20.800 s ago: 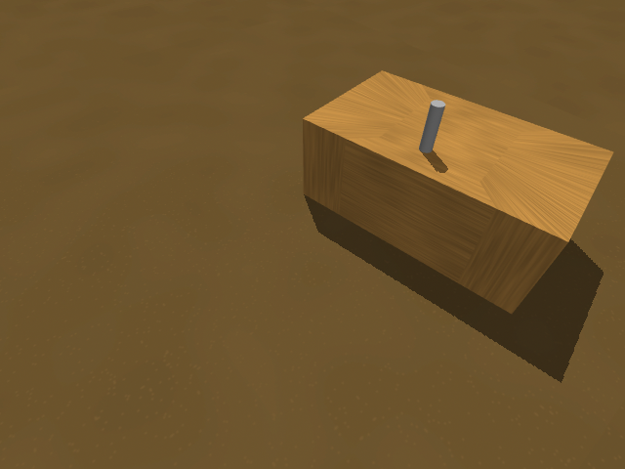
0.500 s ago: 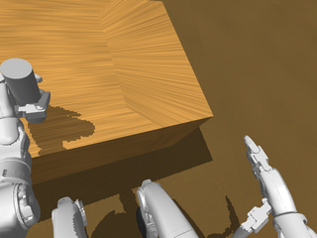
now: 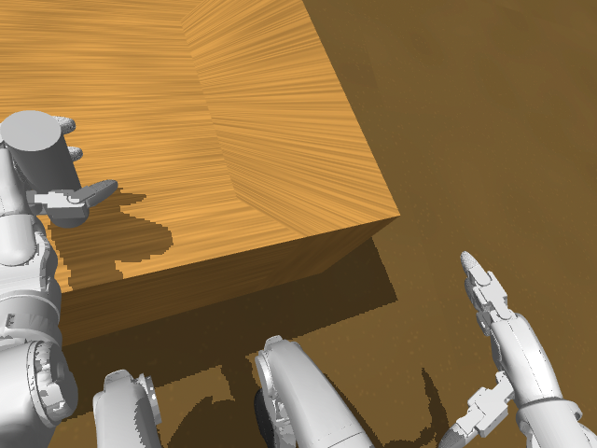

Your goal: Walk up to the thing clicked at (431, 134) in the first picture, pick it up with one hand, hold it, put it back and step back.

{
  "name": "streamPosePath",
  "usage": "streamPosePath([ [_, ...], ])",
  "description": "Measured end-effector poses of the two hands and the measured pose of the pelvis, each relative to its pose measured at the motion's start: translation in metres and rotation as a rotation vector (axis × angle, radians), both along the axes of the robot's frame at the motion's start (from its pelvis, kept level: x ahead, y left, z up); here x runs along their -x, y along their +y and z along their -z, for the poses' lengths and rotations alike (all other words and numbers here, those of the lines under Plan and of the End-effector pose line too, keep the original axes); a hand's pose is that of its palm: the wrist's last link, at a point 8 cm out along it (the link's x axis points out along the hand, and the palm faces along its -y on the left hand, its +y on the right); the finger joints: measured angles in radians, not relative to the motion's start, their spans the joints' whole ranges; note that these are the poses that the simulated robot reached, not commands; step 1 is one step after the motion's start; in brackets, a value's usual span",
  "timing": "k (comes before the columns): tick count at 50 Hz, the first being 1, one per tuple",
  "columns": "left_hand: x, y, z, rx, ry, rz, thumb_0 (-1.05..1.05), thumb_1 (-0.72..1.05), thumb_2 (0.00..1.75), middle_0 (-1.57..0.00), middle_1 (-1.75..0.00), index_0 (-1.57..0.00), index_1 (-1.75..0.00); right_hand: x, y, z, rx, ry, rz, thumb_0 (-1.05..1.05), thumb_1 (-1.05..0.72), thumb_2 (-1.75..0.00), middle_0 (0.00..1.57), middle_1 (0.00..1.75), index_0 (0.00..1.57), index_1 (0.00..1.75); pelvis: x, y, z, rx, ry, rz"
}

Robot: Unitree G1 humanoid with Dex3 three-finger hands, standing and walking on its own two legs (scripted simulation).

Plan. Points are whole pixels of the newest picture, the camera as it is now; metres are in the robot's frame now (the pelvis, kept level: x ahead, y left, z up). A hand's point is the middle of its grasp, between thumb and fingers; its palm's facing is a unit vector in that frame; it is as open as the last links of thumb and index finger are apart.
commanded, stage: open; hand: left
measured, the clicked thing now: (53, 178) +0.51 +0.17 -0.05
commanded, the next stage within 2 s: withdraw in 0.18 s
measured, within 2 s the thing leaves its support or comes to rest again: neither
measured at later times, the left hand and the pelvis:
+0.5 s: hand (42, 161) +0.53 +0.18 -0.03, palm faces +0.16 -0.99 -0.02, open 17.1 cm; pelvis +0.00 +0.00 +0.00, yaw +0 degrees
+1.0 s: hand out of the picture +0.49 +0.28 +0.09, palm faces +0.26 -0.94 -0.24, open 17.4 cm; pelvis +0.02 +0.00 +0.10, yaw +2 degrees
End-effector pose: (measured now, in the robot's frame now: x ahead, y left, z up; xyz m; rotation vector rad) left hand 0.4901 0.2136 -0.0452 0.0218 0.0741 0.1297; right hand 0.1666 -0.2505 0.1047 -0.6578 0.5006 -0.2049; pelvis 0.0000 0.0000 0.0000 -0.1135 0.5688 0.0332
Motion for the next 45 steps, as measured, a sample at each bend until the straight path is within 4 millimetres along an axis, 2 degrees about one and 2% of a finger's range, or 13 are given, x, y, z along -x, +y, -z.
streamPosePath([
  [10,0.001,0.000,0.000,0.003,0.004,-0.007,0.00,-0.42,0.32,-0.50,-0.46,-0.52,-0.46,0.004,0.000,0.001,0.002,0.000,-0.002,-0.01,0.51,-0.06,0.07,0.06,0.06,0.06,0.003,-0.001,0.001,-0.001,-0.001,0.001],
  [16,0.001,0.001,0.000,0.001,0.002,-0.007,-0.01,-0.52,0.20,-0.34,-0.30,-0.35,-0.30,0.006,0.000,0.001,0.008,-0.003,0.000,-0.01,0.51,-0.06,0.07,0.06,0.06,0.06,0.005,-0.001,0.003,-0.001,-0.002,0.001],
  [22,-0.003,0.006,-0.004,-0.002,-0.012,-0.015,-0.01,-0.55,0.11,-0.19,-0.18,-0.20,-0.17,0.005,0.002,-0.007,0.021,-0.021,-0.007,-0.01,0.51,-0.06,0.07,0.06,0.06,0.06,0.006,0.000,0.002,-0.003,-0.006,0.003],
  [26,-0.008,0.020,-0.022,-0.001,-0.040,-0.039,-0.01,-0.56,0.08,-0.13,-0.13,-0.14,-0.12,0.005,0.000,-0.015,0.027,-0.027,0.005,-0.01,0.51,-0.06,0.07,0.06,0.06,0.06,0.004,-0.001,-0.003,-0.005,-0.016,0.004],
  [33,-0.015,0.054,-0.080,-0.023,-0.060,-0.056,-0.01,-0.57,0.04,-0.08,-0.08,-0.09,-0.07,0.007,-0.004,-0.023,-0.026,0.001,0.062,-0.01,0.50,-0.06,0.07,0.06,0.06,0.06,-0.003,0.001,-0.027,-0.004,-0.053,-0.001],
  [38,-0.009,0.075,-0.116,-0.026,-0.033,-0.061,-0.01,-0.58,0.02,-0.07,-0.05,-0.08,-0.04,0.006,0.000,-0.019,-0.113,0.037,0.080,-0.01,0.51,-0.06,0.07,0.05,0.06,0.06,-0.009,0.004,-0.049,-0.008,-0.081,-0.003],
  [41,0.001,0.080,-0.126,-0.044,0.013,-0.053,-0.01,-0.58,0.02,-0.06,-0.04,-0.07,-0.04,0.003,0.006,-0.016,-0.167,0.055,0.076,-0.01,0.51,-0.06,0.07,0.05,0.06,0.06,-0.012,0.005,-0.060,-0.013,-0.100,-0.005],
  [45,0.020,0.086,-0.129,-0.105,0.184,-0.071,-0.01,-0.58,0.04,-0.06,-0.05,-0.07,-0.04,0.001,0.012,-0.015,-0.239,0.103,0.087,-0.01,0.51,-0.06,0.07,0.06,0.06,0.06,-0.017,0.006,-0.079,-0.024,-0.132,-0.008],
])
